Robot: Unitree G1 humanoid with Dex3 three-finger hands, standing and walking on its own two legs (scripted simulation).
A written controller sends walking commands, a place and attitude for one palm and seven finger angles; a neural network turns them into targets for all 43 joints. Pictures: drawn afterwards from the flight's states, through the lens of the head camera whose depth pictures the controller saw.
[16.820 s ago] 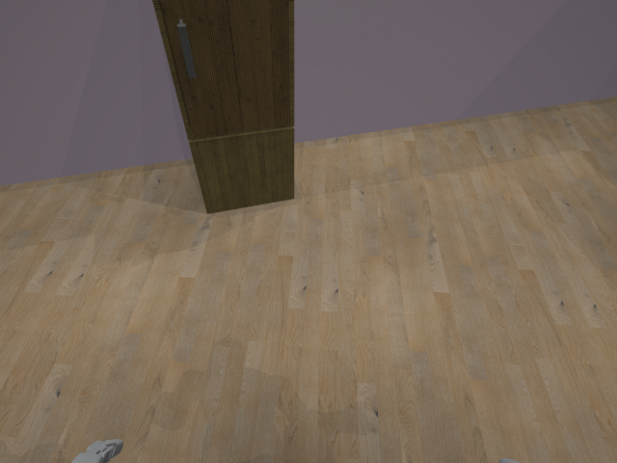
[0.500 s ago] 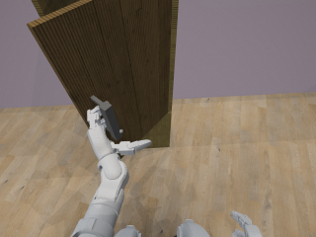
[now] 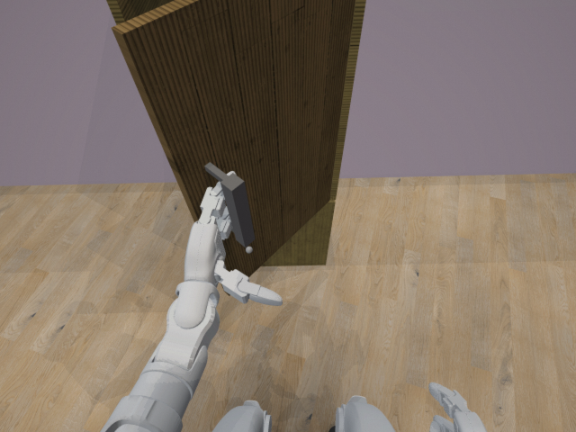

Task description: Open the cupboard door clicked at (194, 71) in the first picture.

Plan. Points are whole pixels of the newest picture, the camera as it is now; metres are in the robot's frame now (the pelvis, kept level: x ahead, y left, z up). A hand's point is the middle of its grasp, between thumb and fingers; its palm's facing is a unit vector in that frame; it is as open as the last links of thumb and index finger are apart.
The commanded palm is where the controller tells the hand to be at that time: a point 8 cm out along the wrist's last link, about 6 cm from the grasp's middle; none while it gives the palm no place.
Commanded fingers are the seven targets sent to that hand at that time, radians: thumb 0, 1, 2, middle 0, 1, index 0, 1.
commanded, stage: slide the hand sideways off the handle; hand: left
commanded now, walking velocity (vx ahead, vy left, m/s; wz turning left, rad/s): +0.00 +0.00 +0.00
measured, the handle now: (230, 206) +0.43 +0.11 +0.04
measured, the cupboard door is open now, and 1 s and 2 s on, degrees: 47 49 49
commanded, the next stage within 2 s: draw the hand back to the body in 0.94 s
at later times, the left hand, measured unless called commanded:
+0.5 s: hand (239, 280) +0.30 +0.08 +0.05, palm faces +0.03 -1.00 -0.01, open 16.3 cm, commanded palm +0.27 +0.14 +0.04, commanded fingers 0.00 -0.50 0.30 -0.15 -0.30 -0.15 -0.30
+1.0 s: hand (205, 322) +0.25 +0.12 +0.04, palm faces +0.03 -1.00 -0.05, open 16.3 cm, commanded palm +0.23 +0.18 +0.04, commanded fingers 0.00 -0.50 0.30 -0.15 -0.30 -0.15 -0.30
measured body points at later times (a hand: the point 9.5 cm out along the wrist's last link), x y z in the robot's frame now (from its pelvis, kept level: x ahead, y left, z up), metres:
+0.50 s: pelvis +0.02 -0.01 +0.00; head +0.09 -0.02 +0.45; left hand +0.30 +0.14 +0.05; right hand +0.20 -0.22 -0.10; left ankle +0.02 +0.10 -0.67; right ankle +0.06 -0.11 -0.67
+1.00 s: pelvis +0.02 -0.03 -0.01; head +0.09 -0.04 +0.43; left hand +0.24 +0.17 +0.05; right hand +0.21 -0.26 -0.10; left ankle +0.02 +0.10 -0.67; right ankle +0.06 -0.11 -0.67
